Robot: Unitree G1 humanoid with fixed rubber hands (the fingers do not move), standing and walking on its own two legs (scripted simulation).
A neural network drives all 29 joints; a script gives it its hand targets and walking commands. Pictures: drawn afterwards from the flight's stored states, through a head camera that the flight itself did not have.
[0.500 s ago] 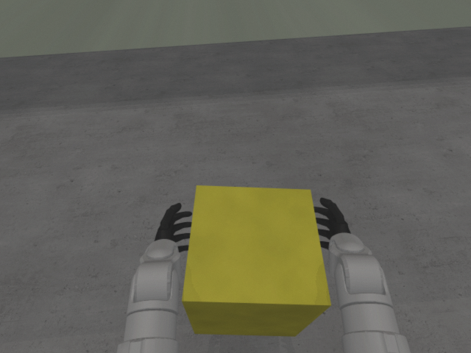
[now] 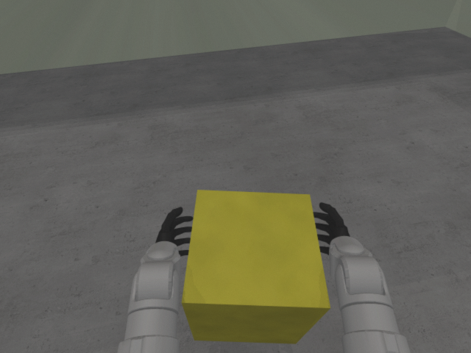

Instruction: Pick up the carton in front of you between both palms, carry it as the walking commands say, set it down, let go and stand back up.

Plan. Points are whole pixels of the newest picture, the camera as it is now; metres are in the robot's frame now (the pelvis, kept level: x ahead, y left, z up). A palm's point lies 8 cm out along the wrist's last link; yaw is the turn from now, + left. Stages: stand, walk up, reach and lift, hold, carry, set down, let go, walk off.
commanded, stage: hold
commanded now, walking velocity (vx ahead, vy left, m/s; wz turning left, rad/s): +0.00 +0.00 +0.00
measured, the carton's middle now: (249, 271) +0.28 +0.00 -0.05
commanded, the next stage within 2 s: set down in 0.50 s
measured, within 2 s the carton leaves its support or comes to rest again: neither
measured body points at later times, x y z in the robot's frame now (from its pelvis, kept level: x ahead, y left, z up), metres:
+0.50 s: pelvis -0.01 +0.02 +0.00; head -0.07 +0.03 +0.44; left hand +0.29 +0.17 +0.04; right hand +0.29 -0.13 +0.05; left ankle +0.03 +0.13 -0.74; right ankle +0.02 -0.10 -0.74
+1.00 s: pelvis -0.01 +0.01 -0.03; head +0.10 +0.02 +0.41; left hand +0.34 +0.18 -0.08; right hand +0.34 -0.12 -0.07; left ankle +0.03 +0.13 -0.74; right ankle +0.02 -0.10 -0.74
